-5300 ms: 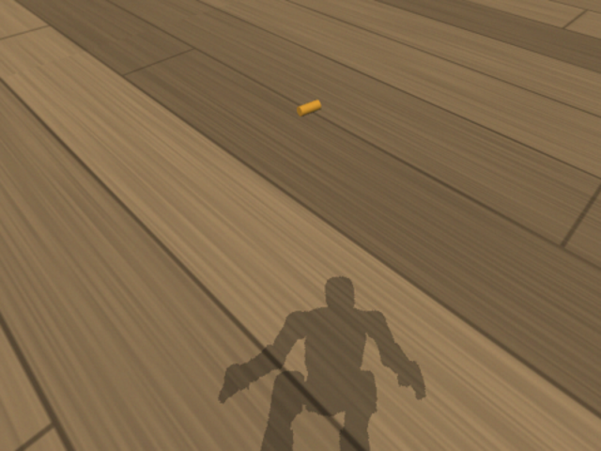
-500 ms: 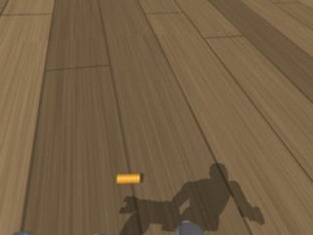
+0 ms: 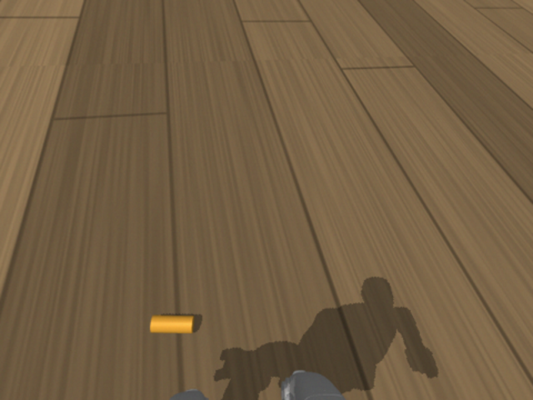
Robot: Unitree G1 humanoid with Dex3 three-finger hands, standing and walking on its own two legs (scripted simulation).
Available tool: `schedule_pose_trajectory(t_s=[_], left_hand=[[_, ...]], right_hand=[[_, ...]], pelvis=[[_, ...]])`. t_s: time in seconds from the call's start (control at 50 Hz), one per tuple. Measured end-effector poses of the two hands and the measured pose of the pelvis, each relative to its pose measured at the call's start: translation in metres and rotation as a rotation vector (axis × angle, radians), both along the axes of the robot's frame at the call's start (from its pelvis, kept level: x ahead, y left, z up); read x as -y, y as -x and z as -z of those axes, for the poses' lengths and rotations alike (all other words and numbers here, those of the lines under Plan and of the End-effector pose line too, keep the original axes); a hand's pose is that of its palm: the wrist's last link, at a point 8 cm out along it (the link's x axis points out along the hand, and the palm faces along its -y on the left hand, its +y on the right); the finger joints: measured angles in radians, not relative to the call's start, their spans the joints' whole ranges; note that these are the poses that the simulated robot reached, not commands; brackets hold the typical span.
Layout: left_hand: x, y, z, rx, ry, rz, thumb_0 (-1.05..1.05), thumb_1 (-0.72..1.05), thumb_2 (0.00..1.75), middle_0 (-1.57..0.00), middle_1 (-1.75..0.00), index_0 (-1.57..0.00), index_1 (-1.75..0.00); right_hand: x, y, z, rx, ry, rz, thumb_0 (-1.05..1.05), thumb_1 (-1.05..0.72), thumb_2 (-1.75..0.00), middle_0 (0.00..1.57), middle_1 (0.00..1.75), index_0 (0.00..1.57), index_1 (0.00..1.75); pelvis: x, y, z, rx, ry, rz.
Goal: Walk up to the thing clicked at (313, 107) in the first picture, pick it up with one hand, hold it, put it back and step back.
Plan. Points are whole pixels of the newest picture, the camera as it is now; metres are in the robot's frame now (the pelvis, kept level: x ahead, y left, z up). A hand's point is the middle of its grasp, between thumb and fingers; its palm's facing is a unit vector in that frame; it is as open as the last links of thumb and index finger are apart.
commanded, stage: walk up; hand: left
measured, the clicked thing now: (172, 324) +0.45 +0.26 -0.72
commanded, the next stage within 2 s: stand in 1.92 s
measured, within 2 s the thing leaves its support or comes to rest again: neither
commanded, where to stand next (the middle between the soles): +0.07 +0.01 m, yaw +2 degrees
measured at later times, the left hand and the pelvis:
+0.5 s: hand out of the picture +0.08 +0.23 -0.13, palm faces +0.03 -0.85 -0.52, open 7.4 cm; pelvis +0.04 -0.07 -0.01, yaw +4 degrees
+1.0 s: hand out of the picture +0.10 +0.24 -0.14, palm faces +0.05 -0.92 -0.38, open 7.4 cm; pelvis +0.04 -0.03 +0.01, yaw +5 degrees
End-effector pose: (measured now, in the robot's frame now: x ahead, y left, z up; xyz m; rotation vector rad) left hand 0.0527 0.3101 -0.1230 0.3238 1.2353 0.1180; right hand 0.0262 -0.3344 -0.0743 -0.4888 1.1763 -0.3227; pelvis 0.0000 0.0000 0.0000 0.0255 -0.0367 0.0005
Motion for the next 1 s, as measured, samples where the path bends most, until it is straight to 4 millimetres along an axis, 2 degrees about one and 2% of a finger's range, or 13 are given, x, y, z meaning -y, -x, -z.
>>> schedule_pose_trajectory(t_s=[0.06,0.1,0.14,0.2,0.26,0.34,0.44,0.52,0.58,0.62,0.8,0.88,1.0], left_hand=[[0.020,-0.021,-0.005,0.044,-0.009,-0.005,0.01,0.90,0.90,-0.21,-0.30,-0.20,-0.30],[0.032,-0.032,-0.006,0.072,-0.036,-0.017,0.01,0.90,0.90,-0.21,-0.30,-0.20,-0.30],[0.043,-0.038,-0.005,0.095,-0.076,-0.033,0.01,0.90,0.90,-0.21,-0.30,-0.21,-0.30],[0.059,-0.041,-0.010,0.096,-0.110,-0.045,0.01,0.90,0.90,-0.21,-0.30,-0.20,-0.30],[0.070,-0.043,-0.021,0.095,-0.132,-0.056,0.01,0.90,0.90,-0.21,-0.30,-0.21,-0.30],[0.069,-0.041,-0.034,0.096,-0.173,-0.073,0.01,0.90,0.90,-0.21,-0.30,-0.21,-0.30],[0.054,-0.031,-0.041,0.075,-0.222,-0.094,0.01,0.90,0.90,-0.21,-0.30,-0.21,-0.30],[0.034,-0.019,-0.035,0.054,-0.234,-0.109,0.01,0.90,0.90,-0.21,-0.30,-0.21,-0.30],[0.021,-0.014,-0.025,0.038,-0.226,-0.127,0.01,0.90,0.90,-0.21,-0.30,-0.21,-0.30],[0.018,-0.012,-0.021,0.025,-0.216,-0.139,0.01,0.90,0.90,-0.21,-0.30,-0.21,-0.30],[0.029,-0.012,-0.013,0.040,-0.133,-0.134,0.01,0.90,0.90,-0.21,-0.30,-0.20,-0.30],[0.030,-0.018,-0.013,0.026,-0.097,-0.128,0.01,0.90,0.90,-0.21,-0.30,-0.21,-0.30],[0.028,-0.034,-0.018,0.050,-0.079,-0.131,0.01,0.90,0.90,-0.21,-0.30,-0.21,-0.30]], right_hand=[[0.027,-0.006,0.002,-0.021,-0.012,-0.006,0.01,-0.90,-0.90,0.21,0.30,0.21,0.31],[0.047,-0.015,0.011,-0.037,-0.027,-0.011,0.01,-0.90,-0.90,0.21,0.30,0.21,0.31],[0.066,-0.027,0.025,-0.052,-0.040,-0.010,0.01,-0.90,-0.90,0.21,0.30,0.21,0.31],[0.078,-0.051,0.038,-0.060,-0.070,-0.003,0.01,-0.90,-0.90,0.21,0.30,0.21,0.30],[0.081,-0.078,0.044,-0.040,-0.107,-0.027,0.01,-0.90,-0.90,0.21,0.30,0.21,0.30],[0.077,-0.108,0.047,-0.026,-0.145,-0.069,0.01,-0.91,-0.90,0.21,0.30,0.21,0.30],[0.062,-0.138,0.047,-0.003,-0.171,-0.112,0.01,-0.91,-0.90,0.21,0.30,0.21,0.30],[0.046,-0.154,0.045,0.026,-0.173,-0.138,0.01,-0.91,-0.90,0.21,0.30,0.21,0.30],[0.031,-0.156,0.045,0.044,-0.164,-0.154,0.01,-0.91,-0.90,0.21,0.30,0.21,0.30],[0.024,-0.154,0.043,0.047,-0.173,-0.154,0.01,-0.91,-0.90,0.21,0.30,0.21,0.30],[0.004,-0.141,0.044,0.020,-0.197,-0.112,0.01,-0.90,-0.90,0.21,0.30,0.21,0.30],[-0.005,-0.132,0.038,0.011,-0.201,-0.100,0.01,-0.90,-0.90,0.21,0.30,0.21,0.30],[-0.009,-0.123,0.030,-0.036,-0.203,-0.087,0.01,-0.90,-0.90,0.21,0.30,0.21,0.30]], pelvis=[[0.023,-0.010,0.000,0.001,0.007,-0.004],[0.041,-0.018,0.006,-0.001,0.013,-0.013],[0.057,-0.024,0.014,0.004,0.033,-0.021],[0.073,-0.030,0.015,-0.002,0.026,-0.026],[0.080,-0.035,0.010,-0.007,0.019,-0.038],[0.084,-0.040,0.006,-0.016,0.011,-0.051],[0.081,-0.041,0.004,-0.028,0.006,-0.063],[0.069,-0.039,0.008,-0.036,0.003,-0.076],[0.058,-0.036,0.013,-0.028,-0.018,-0.080],[0.054,-0.035,0.012,-0.024,0.001,-0.085],[0.045,-0.037,0.007,-0.002,0.033,-0.086],[0.034,-0.038,0.000,-0.004,0.028,-0.078],[0.035,-0.041,-0.010,0.001,0.042,-0.080]])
